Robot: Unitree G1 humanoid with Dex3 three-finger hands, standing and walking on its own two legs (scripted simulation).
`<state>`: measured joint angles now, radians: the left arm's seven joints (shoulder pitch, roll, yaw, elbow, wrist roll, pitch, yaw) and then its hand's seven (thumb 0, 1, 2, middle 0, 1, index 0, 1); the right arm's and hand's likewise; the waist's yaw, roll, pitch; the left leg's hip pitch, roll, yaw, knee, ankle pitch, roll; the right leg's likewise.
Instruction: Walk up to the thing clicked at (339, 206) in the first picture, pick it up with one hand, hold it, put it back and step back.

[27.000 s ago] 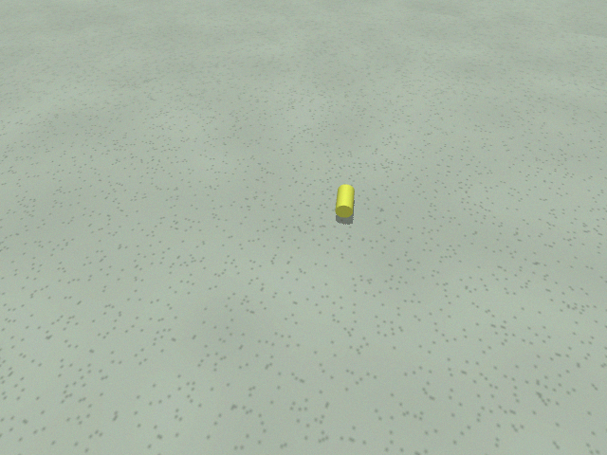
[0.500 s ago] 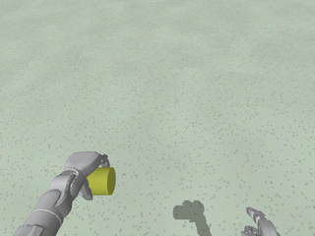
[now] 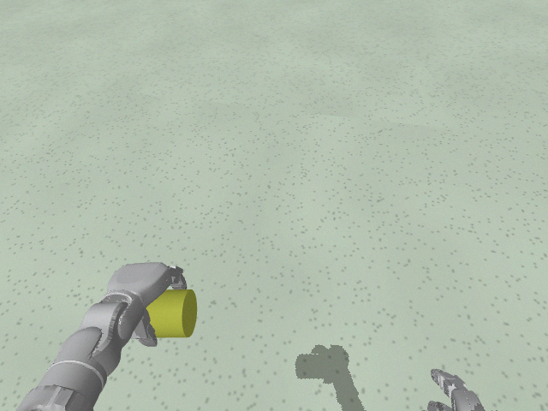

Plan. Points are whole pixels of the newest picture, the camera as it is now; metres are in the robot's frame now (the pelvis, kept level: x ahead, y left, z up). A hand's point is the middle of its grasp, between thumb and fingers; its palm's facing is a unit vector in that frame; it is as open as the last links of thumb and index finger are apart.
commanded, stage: crouch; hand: left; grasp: from above
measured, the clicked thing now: (151, 313) +0.29 +0.24 -0.08
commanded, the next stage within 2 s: lower in 1.78 s
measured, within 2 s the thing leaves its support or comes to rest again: neither
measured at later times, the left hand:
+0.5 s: hand (173, 322) +0.34 +0.26 -0.25, palm faces -0.41 +0.06 -0.91, open 10.5 cm
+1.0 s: hand (189, 340) +0.38 +0.28 -0.47, palm faces -0.47 +0.00 -0.88, open 10.4 cm
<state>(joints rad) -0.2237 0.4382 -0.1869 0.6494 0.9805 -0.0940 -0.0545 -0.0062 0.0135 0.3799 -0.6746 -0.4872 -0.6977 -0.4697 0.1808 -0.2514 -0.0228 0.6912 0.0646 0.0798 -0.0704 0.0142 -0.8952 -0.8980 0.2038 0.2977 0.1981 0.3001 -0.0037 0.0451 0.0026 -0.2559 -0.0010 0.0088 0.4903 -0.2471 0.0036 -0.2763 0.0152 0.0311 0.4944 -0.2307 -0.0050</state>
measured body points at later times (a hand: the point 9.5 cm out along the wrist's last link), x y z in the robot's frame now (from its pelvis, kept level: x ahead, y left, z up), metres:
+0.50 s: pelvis -0.05 +0.01 -0.15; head +0.09 +0.03 +0.28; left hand +0.36 +0.26 -0.20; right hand +0.01 -0.28 -0.27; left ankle +0.01 +0.12 -0.74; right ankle +0.02 -0.12 -0.74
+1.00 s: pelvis -0.06 +0.02 -0.31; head +0.17 +0.06 +0.07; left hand +0.40 +0.28 -0.42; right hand -0.01 -0.26 -0.43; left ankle +0.00 +0.12 -0.74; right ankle +0.02 -0.12 -0.74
